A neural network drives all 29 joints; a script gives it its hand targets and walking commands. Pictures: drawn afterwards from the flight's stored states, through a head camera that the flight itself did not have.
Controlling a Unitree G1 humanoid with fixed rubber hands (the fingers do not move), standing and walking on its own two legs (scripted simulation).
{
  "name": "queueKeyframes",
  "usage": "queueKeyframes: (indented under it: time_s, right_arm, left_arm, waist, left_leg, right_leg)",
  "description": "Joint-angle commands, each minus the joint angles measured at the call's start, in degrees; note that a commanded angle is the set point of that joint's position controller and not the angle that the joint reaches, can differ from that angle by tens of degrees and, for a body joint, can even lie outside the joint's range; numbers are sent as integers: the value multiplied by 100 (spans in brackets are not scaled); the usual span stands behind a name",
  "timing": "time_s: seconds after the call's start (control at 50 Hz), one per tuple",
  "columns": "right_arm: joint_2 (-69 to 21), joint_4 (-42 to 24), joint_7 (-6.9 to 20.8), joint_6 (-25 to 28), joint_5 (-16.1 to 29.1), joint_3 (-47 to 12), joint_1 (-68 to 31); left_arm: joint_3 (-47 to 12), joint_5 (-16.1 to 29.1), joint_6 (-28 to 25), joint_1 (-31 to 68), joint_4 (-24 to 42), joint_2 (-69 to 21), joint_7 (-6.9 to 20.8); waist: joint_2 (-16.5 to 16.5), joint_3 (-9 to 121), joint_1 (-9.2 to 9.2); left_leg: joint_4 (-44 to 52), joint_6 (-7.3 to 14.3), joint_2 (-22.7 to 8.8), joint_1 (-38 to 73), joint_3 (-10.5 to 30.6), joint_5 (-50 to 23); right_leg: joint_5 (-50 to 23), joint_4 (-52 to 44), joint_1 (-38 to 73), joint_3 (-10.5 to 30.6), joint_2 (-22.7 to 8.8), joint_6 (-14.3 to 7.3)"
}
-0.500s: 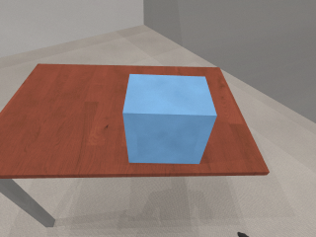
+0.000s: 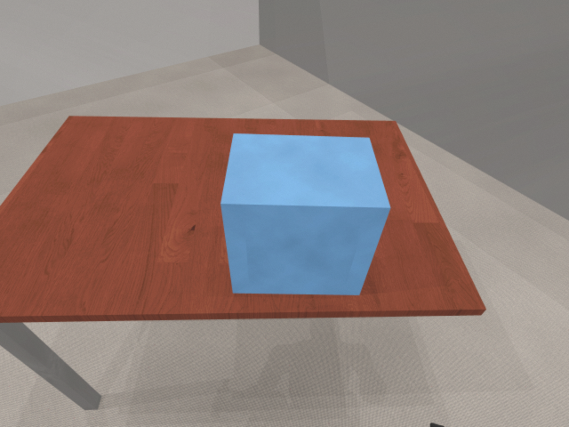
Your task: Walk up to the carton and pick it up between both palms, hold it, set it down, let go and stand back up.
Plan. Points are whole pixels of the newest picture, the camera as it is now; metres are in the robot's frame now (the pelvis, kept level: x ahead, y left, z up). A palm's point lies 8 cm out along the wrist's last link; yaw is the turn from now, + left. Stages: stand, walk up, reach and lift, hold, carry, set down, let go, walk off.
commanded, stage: stand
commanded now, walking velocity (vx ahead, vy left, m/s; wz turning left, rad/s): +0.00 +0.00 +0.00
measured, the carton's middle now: (299, 217) +0.48 -0.03 +0.01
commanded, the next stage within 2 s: none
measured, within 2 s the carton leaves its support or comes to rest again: neither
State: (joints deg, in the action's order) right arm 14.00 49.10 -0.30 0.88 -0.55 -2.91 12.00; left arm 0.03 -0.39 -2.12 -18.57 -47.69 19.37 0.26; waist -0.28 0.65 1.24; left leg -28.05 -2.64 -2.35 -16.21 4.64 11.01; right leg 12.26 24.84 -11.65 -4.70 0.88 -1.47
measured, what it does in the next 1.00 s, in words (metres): stands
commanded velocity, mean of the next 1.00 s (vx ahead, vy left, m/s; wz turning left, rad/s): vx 0.00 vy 0.00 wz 0.00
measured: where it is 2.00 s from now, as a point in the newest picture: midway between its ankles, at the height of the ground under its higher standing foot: outside the picture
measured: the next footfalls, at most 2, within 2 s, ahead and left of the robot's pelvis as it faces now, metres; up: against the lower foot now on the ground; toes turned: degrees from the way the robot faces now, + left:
none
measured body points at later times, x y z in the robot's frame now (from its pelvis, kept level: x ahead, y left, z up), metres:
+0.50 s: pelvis +0.00 +0.00 +0.00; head -0.01 +0.01 +0.45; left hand +0.07 +0.29 -0.12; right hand +0.10 -0.25 -0.12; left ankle +0.05 +0.14 -0.74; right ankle +0.01 -0.11 -0.74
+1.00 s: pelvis +0.00 +0.00 +0.00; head -0.01 +0.01 +0.45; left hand +0.07 +0.29 -0.12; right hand +0.09 -0.25 -0.13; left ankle +0.05 +0.14 -0.74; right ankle +0.01 -0.11 -0.74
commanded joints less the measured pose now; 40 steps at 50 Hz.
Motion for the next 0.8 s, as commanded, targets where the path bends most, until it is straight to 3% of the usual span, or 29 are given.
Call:
queueKeyframes:
  time_s: [0.0, 0.08, 0.1, 0.14, 0.18, 0.2, 0.28, 0.3, 0.32, 0.36, 0.4, 0.44, 0.46, 0.52, 0.6, 0.68, 0.78]
  right_arm:
    - [1614, -88, -72, 112, 38, 495, 21]
    - [1583, -89, -61, 134, 32, 492, 24]
    - [1513, -75, -62, 109, 6, 464, -47]
    - [1555, -34, -73, 94, 24, 480, 136]
    - [1588, -47, -77, 100, 25, 487, -36]
    - [1556, -41, -64, 100, 10, 490, 12]
    - [1610, 13, -55, 125, 15, 493, 134]
    - [1576, 29, -49, 114, 28, 475, 44]
    - [1565, -13, -47, 125, 37, 485, 22]
    - [1563, -14, -58, 127, 7, 482, -97]
    - [1526, 19, -51, 135, 32, 464, 42]
    - [1516, 38, -73, 131, 48, 442, 108]
    - [1596, 39, -57, 127, 46, 469, 57]
    - [1618, 76, -66, 119, 43, 479, 110]
    - [1574, 57, -41, 99, 25, 473, 46]
    - [1612, 83, -59, 123, 27, 493, -56]
    - [1643, 80, -59, 97, 51, 501, 32]
  left_arm:
    - [435, 61, -135, 17, 144, 1168, 8]
    - [411, 45, -139, 85, 201, 1114, 14]
    - [408, 39, -138, 65, 150, 1085, 13]
    - [415, 41, -145, 154, 177, 1141, 0]
    - [413, 56, -145, 75, 131, 1086, -8]
    - [395, 52, -152, 47, 124, 1076, 14]
    - [418, 61, -131, 144, 164, 1096, 18]
    - [401, 74, -144, 38, 156, 1097, -2]
    - [419, 87, -136, 157, 146, 1129, -7]
    - [406, 75, -135, 125, 154, 1114, 3]
    - [409, 78, -132, 52, 117, 1090, -1]
    - [414, 83, -135, 122, 109, 1085, 13]
    - [392, 91, -128, 88, 110, 1060, 7]
    - [404, 82, -129, 138, 106, 1111, 8]
    - [397, 67, -150, 62, 119, 1090, 4]
    - [413, 69, -140, 170, 91, 1164, -11]
    - [400, 89, -130, 84, 73, 1127, -11]
  waist:
    - [-372, 303, -144]
    - [-318, 126, -79]
    - [-355, 204, -150]
    - [-301, 166, -30]
    - [-313, 70, -127]
    - [-226, 162, -107]
    - [-435, 170, -101]
    - [-244, 176, -146]
    - [-386, 85, -87]
    - [-269, 170, -167]
    - [-432, 126, -86]
    - [-319, 229, -53]
    - [-502, 119, -125]
    - [-285, 272, -66]
    - [-480, 165, -123]
    - [-293, 124, -122]
    - [-345, 100, -106]
  left_leg:
    - [568, 416, -440, 466, 300, -296]
    - [552, 438, -427, 454, 301, -195]
    - [524, 429, -402, 524, 250, -267]
    - [504, 389, -362, 539, 236, -271]
    - [516, 434, -424, 411, 300, -239]
    - [503, 416, -386, 465, 302, -228]
    - [580, 386, -365, 438, 225, -151]
    - [610, 419, -436, 444, 327, -167]
    - [553, 404, -390, 415, 276, -214]
    - [573, 390, -385, 455, 274, -216]
    - [604, 397, -417, 486, 297, -244]
    - [616, 425, -454, 471, 336, -237]
    - [614, 396, -419, 449, 292, -210]
    - [633, 411, -439, 467, 332, -114]
    - [666, 399, -460, 416, 345, -114]
    - [684, 383, -428, 348, 336, -156]
    - [626, 373, -426, 506, 307, -58]
  right_leg:
    - [-85, -550, 383, 841, -894, -52]
    - [-66, -598, 190, 891, -877, -49]
    - [57, -636, 200, 896, -885, -52]
    - [119, -698, 166, 934, -914, -68]
    - [177, -707, 165, 924, -898, -67]
    - [154, -667, 215, 886, -903, -66]
    - [227, -670, 229, 892, -885, -67]
    - [158, -611, 280, 896, -878, -58]
    - [135, -677, 172, 971, -932, -71]
    - [197, -656, 187, 912, -920, -87]
    - [57, -617, 146, 910, -889, -77]
    - [32, -604, 237, 886, -909, -62]
    - [57, -612, 222, 894, -883, -69]
    - [40, -630, 317, 872, -889, -57]
    - [70, -555, 272, 858, -891, -60]
    - [3, -590, 269, 864, -894, -56]
    - [328, -718, 76, 943, -922, -76]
